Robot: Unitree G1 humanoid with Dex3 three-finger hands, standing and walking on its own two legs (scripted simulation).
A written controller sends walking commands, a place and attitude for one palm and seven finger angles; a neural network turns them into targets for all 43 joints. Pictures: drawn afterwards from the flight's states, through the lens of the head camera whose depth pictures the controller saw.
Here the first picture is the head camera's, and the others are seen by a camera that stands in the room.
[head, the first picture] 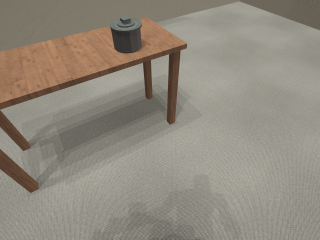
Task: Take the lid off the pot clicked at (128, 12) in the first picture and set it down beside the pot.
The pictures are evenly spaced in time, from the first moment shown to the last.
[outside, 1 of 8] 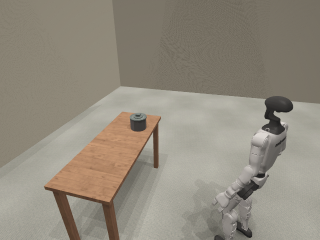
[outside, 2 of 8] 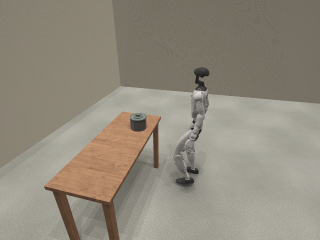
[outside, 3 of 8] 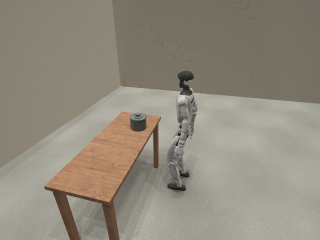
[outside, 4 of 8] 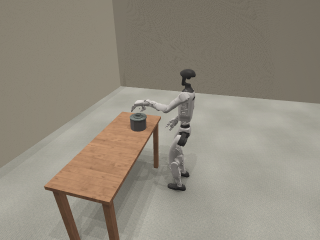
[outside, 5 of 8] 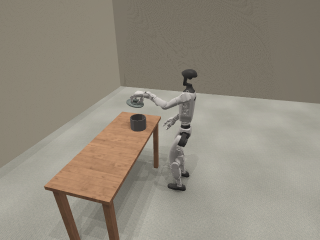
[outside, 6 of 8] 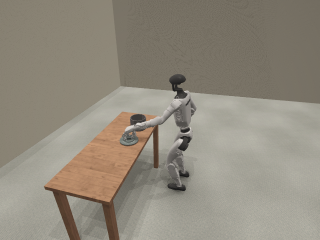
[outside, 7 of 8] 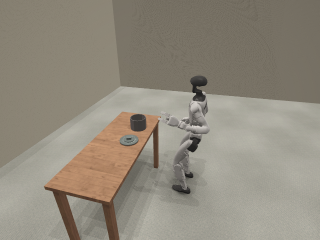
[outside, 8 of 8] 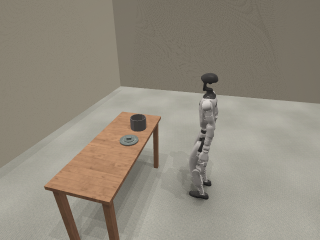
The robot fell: no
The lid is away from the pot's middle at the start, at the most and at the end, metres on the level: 0.00 0.25 0.25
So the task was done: yes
